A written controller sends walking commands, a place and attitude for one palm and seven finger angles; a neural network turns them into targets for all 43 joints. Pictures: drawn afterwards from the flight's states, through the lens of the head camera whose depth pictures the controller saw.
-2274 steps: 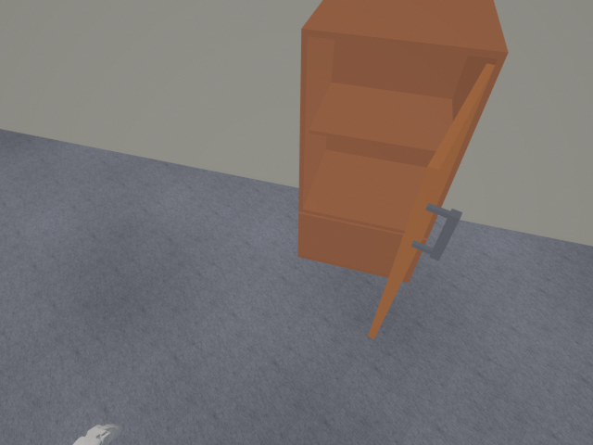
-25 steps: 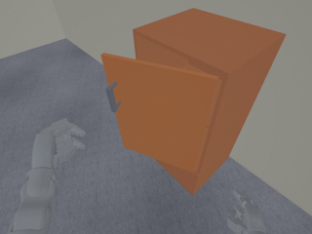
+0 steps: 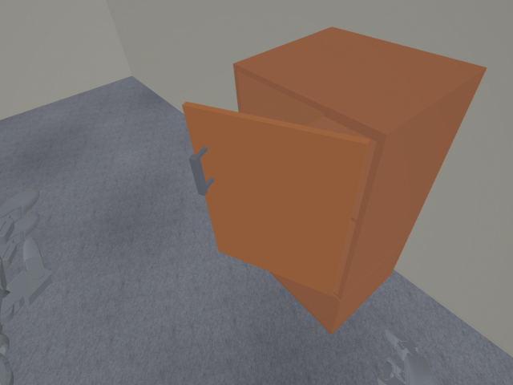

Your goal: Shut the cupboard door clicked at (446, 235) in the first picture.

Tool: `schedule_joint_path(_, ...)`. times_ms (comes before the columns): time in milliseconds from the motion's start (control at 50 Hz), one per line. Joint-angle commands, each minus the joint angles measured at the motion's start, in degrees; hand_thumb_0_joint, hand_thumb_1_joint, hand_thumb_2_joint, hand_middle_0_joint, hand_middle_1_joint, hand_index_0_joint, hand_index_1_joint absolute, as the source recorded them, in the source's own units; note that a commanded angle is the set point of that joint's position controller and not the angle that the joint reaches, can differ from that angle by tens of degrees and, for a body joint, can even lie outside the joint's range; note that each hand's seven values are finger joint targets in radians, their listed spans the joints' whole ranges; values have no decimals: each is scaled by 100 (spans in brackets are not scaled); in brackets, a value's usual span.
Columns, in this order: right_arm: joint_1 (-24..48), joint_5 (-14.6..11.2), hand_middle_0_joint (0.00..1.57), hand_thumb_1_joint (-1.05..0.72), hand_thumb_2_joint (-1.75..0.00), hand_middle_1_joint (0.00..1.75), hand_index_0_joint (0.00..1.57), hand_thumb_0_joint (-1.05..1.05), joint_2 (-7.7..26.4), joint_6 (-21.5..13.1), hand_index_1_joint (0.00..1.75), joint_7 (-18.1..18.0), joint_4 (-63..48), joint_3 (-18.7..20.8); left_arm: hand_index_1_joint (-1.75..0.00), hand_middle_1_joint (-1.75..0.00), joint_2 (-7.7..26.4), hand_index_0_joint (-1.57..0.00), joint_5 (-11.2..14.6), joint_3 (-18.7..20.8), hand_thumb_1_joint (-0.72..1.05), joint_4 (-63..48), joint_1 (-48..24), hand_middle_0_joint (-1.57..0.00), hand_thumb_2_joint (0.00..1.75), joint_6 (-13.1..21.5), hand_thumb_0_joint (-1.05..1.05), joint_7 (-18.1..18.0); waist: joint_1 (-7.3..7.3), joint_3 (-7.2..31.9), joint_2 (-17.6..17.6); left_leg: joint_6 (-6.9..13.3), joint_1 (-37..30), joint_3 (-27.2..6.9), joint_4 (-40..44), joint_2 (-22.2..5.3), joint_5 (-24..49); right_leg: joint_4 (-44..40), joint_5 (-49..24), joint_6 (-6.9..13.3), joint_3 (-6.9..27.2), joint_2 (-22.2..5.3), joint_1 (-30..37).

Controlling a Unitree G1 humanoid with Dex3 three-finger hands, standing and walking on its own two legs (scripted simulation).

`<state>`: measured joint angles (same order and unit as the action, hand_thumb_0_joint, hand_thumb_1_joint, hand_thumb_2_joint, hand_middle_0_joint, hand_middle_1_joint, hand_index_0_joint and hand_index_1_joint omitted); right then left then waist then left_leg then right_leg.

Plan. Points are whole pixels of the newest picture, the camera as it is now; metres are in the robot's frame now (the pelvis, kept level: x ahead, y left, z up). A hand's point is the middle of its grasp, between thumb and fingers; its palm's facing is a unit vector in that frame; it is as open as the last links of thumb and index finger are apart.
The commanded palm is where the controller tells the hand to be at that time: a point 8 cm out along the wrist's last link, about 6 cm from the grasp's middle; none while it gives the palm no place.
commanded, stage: draw the hand back to the body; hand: left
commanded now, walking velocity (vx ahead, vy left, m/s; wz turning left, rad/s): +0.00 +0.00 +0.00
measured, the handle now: (203, 171) +0.62 +0.23 -0.04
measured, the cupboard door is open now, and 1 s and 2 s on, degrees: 25 25 25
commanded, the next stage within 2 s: step back with the hand held close in 0.28 s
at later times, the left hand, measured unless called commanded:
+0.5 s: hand (56, 274) +0.19 +0.27 +0.16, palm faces +0.47 -0.76 -0.45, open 7.4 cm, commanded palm +0.13 +0.29 +0.18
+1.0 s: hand (5, 336) +0.12 +0.28 +0.16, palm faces +0.44 -0.75 -0.49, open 7.4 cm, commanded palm +0.06 +0.31 +0.18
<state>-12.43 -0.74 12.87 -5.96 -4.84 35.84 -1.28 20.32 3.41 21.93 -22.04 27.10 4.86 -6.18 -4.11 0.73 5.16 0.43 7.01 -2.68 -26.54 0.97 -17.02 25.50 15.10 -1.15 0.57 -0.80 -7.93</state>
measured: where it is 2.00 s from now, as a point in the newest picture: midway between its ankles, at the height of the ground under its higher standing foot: outside the picture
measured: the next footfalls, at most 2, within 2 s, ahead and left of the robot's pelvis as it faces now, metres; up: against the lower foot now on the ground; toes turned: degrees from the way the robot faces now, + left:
left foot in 1.80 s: -0.20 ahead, +0.13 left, +0.00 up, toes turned +2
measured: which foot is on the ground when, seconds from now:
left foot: down 0.00-1.00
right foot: down 0.00-1.00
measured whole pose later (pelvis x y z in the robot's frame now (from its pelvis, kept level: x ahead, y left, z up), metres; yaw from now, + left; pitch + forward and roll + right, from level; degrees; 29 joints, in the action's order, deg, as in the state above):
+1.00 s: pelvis -0.08 +0.01 -0.01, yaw +0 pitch +0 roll -1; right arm -11.2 -1.5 12.9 -0.5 -5.5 31.5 -0.1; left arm 23.8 2.2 24.7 -23.3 30.9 11.1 -7.8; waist 0.0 1.2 1.7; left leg 1.6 20.0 -1.9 -33.5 1.4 -13.3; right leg 29.9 9.7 -2.3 1.2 -1.1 -19.8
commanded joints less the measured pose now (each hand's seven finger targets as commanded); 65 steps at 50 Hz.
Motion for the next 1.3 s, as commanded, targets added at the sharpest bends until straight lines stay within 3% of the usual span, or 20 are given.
schedule_joint_path(0, 720, 18, 20, -90, -90, 30, 20, 0, 581, -324, 30, -102, -882, 214, -30, -30, 885, -20, -17, 386, 90, -779, -770, -20, 90, 268, 0, -77, 170, -14, -399, 58, 272, 327, 511, -108, 1207, -370, -864, 118, -370, 85, -20)
schedule_joint_path(60, 740, 37, 20, -90, -90, 30, 20, 0, 550, -347, 30, -134, -892, 217, -30, -30, 998, -20, -27, 500, 90, -890, -784, -20, 90, 336, 0, -106, 95, 405, -492, 94, 174, 343, 485, -70, 1278, -297, -948, 111, -346, 59, 192)
schedule_joint_path(120, 818, 39, 20, -90, -90, 30, 20, 0, 503, -401, 30, -139, -904, 203, -30, -30, 1106, -20, -32, 578, 90, -1126, -698, -20, 90, 381, 0, -111, 35, 646, -223, 94, 117, 377, 449, -54, 1444, -260, -1154, 122, -298, 21, 386)
schedule_joint_path(180, 829, 47, 20, -90, -90, 30, 20, 0, 467, -466, 30, -132, -881, 167, -30, -30, 1152, -20, -51, 603, 90, -1277, -693, -20, 90, 413, 0, -141, 29, 505, 72, 62, 174, 383, 454, -37, 1505, -267, -1228, 139, -317, 40, 377)
schedule_joint_path(300, 820, 25, 20, -90, -90, 30, 20, 0, 478, -471, 30, -132, -821, 192, -30, -30, 1061, -20, -28, 616, 90, -888, -581, -20, 90, 379, 0, -103, 49, 3, -215, 44, 297, 390, 533, -89, 1343, -432, -1011, 131, -306, 101, 172)
schedule_joint_path(380, 783, 27, 20, -90, -90, 30, 20, 0, 475, -408, 30, -114, -847, 212, -30, -30, 951, -20, 2, 560, 90, -802, -529, -20, 90, 380, 0, -60, 69, 144, -316, 72, 222, 443, 524, -93, 1342, -417, -1032, 99, -286, 80, 204)
schedule_joint_path(400, 658, -76, 20, -90, -90, 30, 20, 0, 634, -299, 30, -47, -1017, 180, -30, -30, 1832, -20, -65, 1355, 90, -1023, -1617, -20, 90, 690, 0, -154, 339, -346, 115, 119, 632, 304, 391, -109, 827, -707, -1116, 123, 114, -168, -110)
schedule_joint_path(420, 766, -16, 20, -90, -90, 30, 20, 0, 648, -238, 30, -51, -940, 275, -30, -30, 1260, -20, -37, 914, 90, -602, -648, -20, 90, 726, 0, -96, 312, 24, -374, 146, 718, 181, 117, -161, 880, -661, -1146, 206, 186, -352, -171)
schedule_joint_path(460, 758, 3, 20, -90, -90, 30, 20, 0, 665, -99, 30, 14, -946, 332, -30, -30, 1057, -20, -23, 656, 90, -665, -200, -20, 90, 756, 0, -52, 351, 277, -701, 149, 571, 215, -151, -118, 1018, -724, -1360, 291, 390, -542, -246)
schedule_joint_path(600, 762, 14, 20, -90, -90, 30, 20, 0, 761, 188, 30, -82, -1120, 450, -30, -30, 1581, -20, 12, 1136, 90, -1457, 198, -20, 90, 872, 0, -202, 369, 1135, -143, 73, 521, 106, 104, -309, 2747, 100, -2590, 105, -116, -251, 235)
schedule_joint_path(700, 725, 0, 20, -90, -90, 30, 20, 0, 799, 370, 30, -144, -1242, 478, -30, -30, 1640, -20, 52, 1249, 90, -1552, 324, -20, 90, 822, 0, -240, 362, 1242, 15, 47, 863, -17, 186, -425, 3207, 470, -2818, 45, -204, -93, 496)
schedule_joint_path(800, 731, -6, 20, -90, -90, 30, 20, 0, 873, 394, 30, -153, -1250, 495, -30, -30, 1488, -20, 26, 1151, 90, -1266, 483, -20, 90, 795, 0, -252, 364, 883, 45, 200, 1680, -129, 516, -565, 1795, 529, -2047, -37, -139, 36, 540)
schedule_joint_path(820, 702, -23, 20, -90, -90, 30, 20, 0, 832, 393, 30, -145, -1263, 455, -30, -30, 1307, -20, 25, 979, 90, -1219, 474, -20, 90, 801, 0, -248, 390, 770, 1, 225, 2023, -186, 591, -595, 1363, 584, -1827, -38, -122, 19, 617)
schedule_joint_path(900, 725, -38, 20, -90, -90, 30, 20, 0, 916, 322, 30, -147, -1256, 466, -30, -30, 1488, -20, -82, 1126, 90, -1171, 272, -20, 90, 915, 0, -285, 393, 453, -48, 406, 3111, -284, 850, -620, -748, 628, -1130, -60, 69, 66, 879)
schedule_joint_path(920, 670, -59, 20, -90, -90, 30, 20, 0, 857, 295, 30, -137, -1288, 418, -30, -30, 1280, -20, -98, 933, 90, -1185, 217, -20, 90, 947, 0, -279, 428, 371, -68, 422, 3384, -334, 891, -605, -1210, 669, -868, -50, 63, 47, 923)
schedule_joint_path(960, 655, -51, 20, -90, -90, 30, 20, 0, 877, 227, 30, -137, -1300, 423, -30, -30, 1344, -20, -178, 980, 90, -1254, 55, -20, 90, 1048, 0, -311, 432, 273, -53, 503, 3773, -392, 880, -622, -1893, 675, -387, -49, 176, 76, 960)
schedule_joint_path(1000, 653, -15, 20, -90, -90, 30, 20, 0, 930, 164, 30, -162, -1293, 440, -30, -30, 1561, -20, -254, 1121, 90, -1434, -218, -20, 90, 1121, 0, -348, 433, 224, -14, 541, 3870, -394, 762, -610, -2190, 563, 21, -30, 319, 85, 840)
schedule_joint_path(1020, 601, -7, 20, -90, -90, 30, 20, 0, 874, 120, 30, -154, -1296, 402, -30, -30, 1366, -20, -265, 949, 90, -1487, -298, -20, 90, 1155, 0, -350, 468, 173, 3, 530, 3909, -410, 700, -586, -2242, 546, 188, -2, 333, 48, 742)
schedule_joint_path(1120, 491, 49, 20, -90, -90, 30, 20, 0, 805, -68, 30, -133, -1214, 399, -30, -30, 1472, -20, -273, 1043, 90, -1740, -275, -20, 90, 1301, 0, -438, 482, 283, 37, 405, 3354, -227, 206, -432, -2033, 182, 675, 152, 643, -137, -1)
schedule_joint_path(1280, 329, 45, 20, -90, -90, 30, 20, 0, 784, -153, 30, -68, -1032, 452, -30, -30, 1480, -20, -169, 1104, 90, -1523, -74, -20, 90, 1385, 0, -555, 518, 325, -400, 277, 2886, -100, -176, -354, -1826, -210, 1139, 219, 857, -272, -794)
